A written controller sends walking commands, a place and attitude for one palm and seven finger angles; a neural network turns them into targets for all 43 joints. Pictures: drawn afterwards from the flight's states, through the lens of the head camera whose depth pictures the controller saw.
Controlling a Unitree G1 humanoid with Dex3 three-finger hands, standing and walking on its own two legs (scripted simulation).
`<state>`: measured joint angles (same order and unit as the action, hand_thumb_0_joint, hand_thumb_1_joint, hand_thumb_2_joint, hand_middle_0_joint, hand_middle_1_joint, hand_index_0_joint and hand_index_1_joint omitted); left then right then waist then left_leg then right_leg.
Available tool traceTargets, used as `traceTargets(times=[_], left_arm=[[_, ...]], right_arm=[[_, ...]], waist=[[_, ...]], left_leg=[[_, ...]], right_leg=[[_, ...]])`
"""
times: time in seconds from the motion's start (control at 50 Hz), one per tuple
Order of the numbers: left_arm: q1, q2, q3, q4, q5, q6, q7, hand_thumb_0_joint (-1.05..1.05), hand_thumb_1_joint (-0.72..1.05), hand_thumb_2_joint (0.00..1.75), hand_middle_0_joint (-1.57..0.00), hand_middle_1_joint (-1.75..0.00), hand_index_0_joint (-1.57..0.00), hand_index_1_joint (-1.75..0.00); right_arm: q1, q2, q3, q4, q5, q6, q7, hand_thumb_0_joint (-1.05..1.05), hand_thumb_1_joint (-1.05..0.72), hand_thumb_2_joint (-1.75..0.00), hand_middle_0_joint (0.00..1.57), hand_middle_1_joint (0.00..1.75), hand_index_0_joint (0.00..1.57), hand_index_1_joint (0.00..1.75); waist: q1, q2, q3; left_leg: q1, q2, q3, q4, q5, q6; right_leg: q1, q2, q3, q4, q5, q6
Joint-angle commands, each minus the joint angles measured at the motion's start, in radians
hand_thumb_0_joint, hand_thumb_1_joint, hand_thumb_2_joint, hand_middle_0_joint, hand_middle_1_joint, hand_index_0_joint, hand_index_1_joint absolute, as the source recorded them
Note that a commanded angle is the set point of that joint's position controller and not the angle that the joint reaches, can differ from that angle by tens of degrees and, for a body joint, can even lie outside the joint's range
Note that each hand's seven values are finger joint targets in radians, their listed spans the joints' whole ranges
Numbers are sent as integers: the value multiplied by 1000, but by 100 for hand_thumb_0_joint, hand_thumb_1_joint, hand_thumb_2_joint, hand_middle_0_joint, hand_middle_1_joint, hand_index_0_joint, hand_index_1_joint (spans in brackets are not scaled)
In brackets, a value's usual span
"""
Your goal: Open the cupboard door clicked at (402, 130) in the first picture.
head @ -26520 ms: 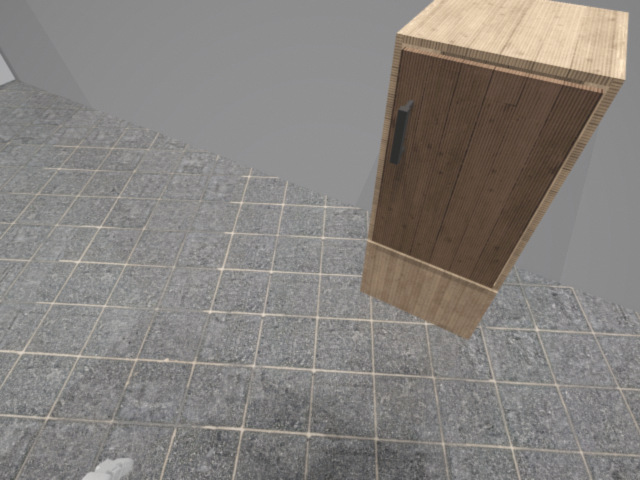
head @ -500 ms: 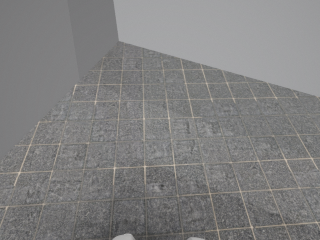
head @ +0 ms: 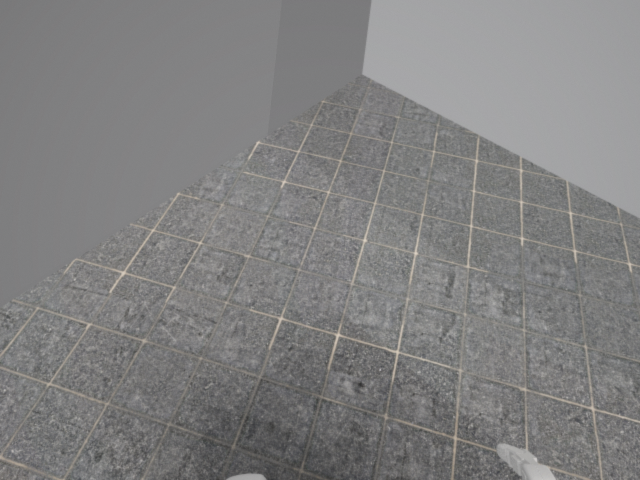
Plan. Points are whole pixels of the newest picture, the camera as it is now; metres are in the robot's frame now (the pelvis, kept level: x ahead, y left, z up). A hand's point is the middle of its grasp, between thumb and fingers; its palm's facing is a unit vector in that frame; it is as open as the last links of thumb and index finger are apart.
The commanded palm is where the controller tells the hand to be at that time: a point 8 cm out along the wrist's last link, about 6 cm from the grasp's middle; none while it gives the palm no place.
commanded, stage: turn to face it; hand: left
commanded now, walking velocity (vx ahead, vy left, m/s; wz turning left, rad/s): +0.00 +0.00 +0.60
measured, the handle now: out of the picture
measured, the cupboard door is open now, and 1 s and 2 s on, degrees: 48 48 48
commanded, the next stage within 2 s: none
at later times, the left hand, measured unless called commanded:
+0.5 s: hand out of the picture +0.03 +0.16 -0.15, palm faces +0.31 -0.92 -0.24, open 7.4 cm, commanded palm none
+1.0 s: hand out of the picture -0.02 +0.14 -0.14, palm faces +0.58 -0.76 -0.29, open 7.4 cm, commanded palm none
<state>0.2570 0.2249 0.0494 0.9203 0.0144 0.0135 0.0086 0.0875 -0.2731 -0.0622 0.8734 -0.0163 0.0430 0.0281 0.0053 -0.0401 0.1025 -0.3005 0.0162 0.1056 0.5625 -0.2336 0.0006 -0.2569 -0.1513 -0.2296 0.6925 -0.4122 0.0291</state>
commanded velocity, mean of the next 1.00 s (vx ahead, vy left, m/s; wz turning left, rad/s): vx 0.00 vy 0.00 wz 0.60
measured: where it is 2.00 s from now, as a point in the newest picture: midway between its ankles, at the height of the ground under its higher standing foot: outside the picture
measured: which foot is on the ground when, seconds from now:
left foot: down 0.00-0.28, up 0.30-0.54, down 0.56-0.82, up 0.84-1.00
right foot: down 0.00-0.00, up 0.02-0.26, down 0.28-0.54, up 0.56-0.82, down 0.84-1.00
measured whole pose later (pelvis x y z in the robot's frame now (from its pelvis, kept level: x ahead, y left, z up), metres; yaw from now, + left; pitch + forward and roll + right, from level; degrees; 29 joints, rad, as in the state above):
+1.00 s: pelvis +0.04 -0.08 +0.01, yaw +37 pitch +0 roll +2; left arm 0.19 0.22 0.05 0.86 0.02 0.02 0.02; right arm 0.13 -0.26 -0.08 0.91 -0.01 0.09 0.03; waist -0.02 -0.01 0.11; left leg -0.47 0.00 0.02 1.04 -0.47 -0.06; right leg -0.23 -0.10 -0.12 0.53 -0.30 0.01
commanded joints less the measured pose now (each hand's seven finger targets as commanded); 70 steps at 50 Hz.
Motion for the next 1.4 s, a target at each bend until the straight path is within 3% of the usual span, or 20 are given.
traceTargets(times=[0.0,0.2,0.22,0.26,0.32,0.48,0.5,0.52,0.56,0.76,0.78,0.8,0.82,0.92,1.0,1.08,1.12,1.14,1.24,1.38], left_arm=[[-122,148,31,-165,-2,7,16,0,90,90,-20,-30,-20,-30],[11,122,42,-91,-3,13,-5,0,90,90,-20,-30,-20,-30],[58,156,53,-84,2,6,0,0,90,90,-20,-30,-20,-30],[48,296,69,-110,16,-5,16,0,90,90,-20,-30,-20,-30],[-100,197,49,-151,15,-5,19,0,90,90,-20,-30,-20,-30],[-17,220,61,-106,2,-7,10,0,90,90,-20,-30,-20,-30],[-29,190,56,-120,-5,-1,6,0,90,90,-20,-30,-20,-30],[-63,118,36,-162,-11,5,-1,0,90,90,-20,-30,-20,-30],[-170,132,28,-203,-3,15,6,0,90,90,-20,-30,-20,-30],[-17,121,38,-106,-11,7,0,0,90,90,-20,-30,-20,-30],[35,161,50,-98,-5,-2,7,0,90,90,-20,-30,-20,-30],[44,261,71,-97,14,-9,18,0,90,90,-20,-30,-20,-30],[29,274,63,-107,9,-9,21,0,90,90,-20,-30,-20,-30],[-85,158,36,-135,7,-14,24,0,90,90,-20,-30,-20,-30],[-4,210,54,-108,13,-15,22,0,90,90,-20,-30,-20,-30],[-21,217,62,-99,0,-10,11,0,90,90,-20,-30,-20,-30],[-69,112,34,-159,-11,-1,1,0,90,90,-20,-30,-20,-30],[-134,134,31,-176,-2,11,9,0,90,90,-20,-30,-20,-30],[-114,125,39,-128,-2,22,3,0,90,90,-20,-30,-20,-30],[-89,113,35,-124,-7,18,-3,0,90,90,-20,-30,-20,-30]], right_arm=[[224,-266,-60,-9,-9,-13,-29,0,-90,-90,20,30,20,30],[-23,-196,-54,-74,-8,-6,-39,0,-90,-90,20,30,20,30],[-44,-165,-53,-88,0,-1,-36,0,-90,-90,20,30,20,30],[-43,-86,-43,-122,8,0,-21,0,-90,-90,20,30,20,30],[13,-72,-43,-75,-2,13,-6,0,-90,-90,20,30,20,30],[71,-45,-18,-55,7,-13,1,0,-90,-90,20,30,20,30],[135,-108,-34,-42,3,-21,-3,0,-90,-90,20,30,20,30],[198,-224,-63,-41,-6,-26,-13,0,-90,-90,20,30,20,30],[234,-249,-63,-26,-14,-21,-30,0,-90,-90,20,30,20,30],[26,-181,-54,-63,-3,-14,-45,0,-90,-90,20,30,20,30],[10,-141,-51,-77,5,-10,-41,0,-90,-90,20,30,20,30],[20,-63,-42,-99,12,-9,-32,0,-90,-90,20,30,20,30],[3,-93,-45,-102,4,-5,-26,0,-90,-90,20,30,20,30],[17,-47,-31,-60,3,14,-4,0,-90,-90,20,30,20,30],[-45,-14,-14,-75,10,4,5,0,-90,-90,20,30,20,30],[60,-54,-19,-54,6,-12,0,0,-90,-90,20,30,20,30],[206,-241,-68,-36,-7,-24,-15,0,-90,-90,20,30,20,30],[253,-261,-68,-10,-7,-15,-27,0,-90,-90,20,30,20,30],[100,-168,-38,-46,-6,-31,-53,0,-90,-90,20,30,20,30],[46,-190,-53,-52,-12,-13,-41,0,-90,-90,20,30,20,30]], waist=[[-103,201,-230],[34,190,-144],[62,86,-134],[81,-328,-124],[-13,-232,-100],[-10,-85,-173],[-45,64,-216],[-83,357,-209],[-91,179,-168],[29,181,-192],[58,53,-194],[64,-264,-158],[65,-285,-138],[-9,-213,-101],[39,-155,-132],[-17,-116,-176],[-104,363,-231],[-117,275,-237],[-30,241,-174],[-7,209,-145]], left_leg=[[317,433,-459,-150,599,281],[-79,153,-340,-114,103,103],[-175,88,-300,-19,-32,58],[-291,-56,-129,496,-400,-34],[-241,19,-120,650,-280,-39],[62,-18,-14,-78,-35,-39],[215,77,-141,-156,144,-1],[321,359,-522,-202,492,145],[214,403,-509,-189,477,250],[-7,146,-374,-77,291,103],[-130,76,-331,21,98,52],[-317,-81,-148,258,-255,-35],[-291,-50,-154,507,-402,-34],[-238,11,-93,532,-245,-65],[-143,-9,-17,239,-234,-63],[89,-21,-12,-83,-4,-34],[373,381,-545,-189,580,174],[347,417,-541,-163,682,253],[206,221,-355,-154,567,168],[23,171,-415,-170,231,138]], right_leg=[[-345,28,229,491,-238,54],[57,137,154,-68,79,43],[152,90,198,-232,126,32],[89,-345,649,-506,69,-153],[-13,-205,407,-409,168,-150],[94,-169,155,-105,552,-57],[-38,-124,96,35,392,2],[-329,19,69,258,-175,86],[-354,19,225,432,-175,59],[83,143,176,-129,119,36],[214,60,258,-314,161,19],[275,-230,564,-442,166,-83],[138,-344,627,-460,237,-172],[112,-159,256,-342,561,-147],[192,-186,216,-273,658,-142],[111,-170,135,-102,600,-59],[-331,31,69,307,-213,80],[-359,33,200,424,-256,59],[-293,51,240,420,-46,60],[-35,132,191,32,-8,41]])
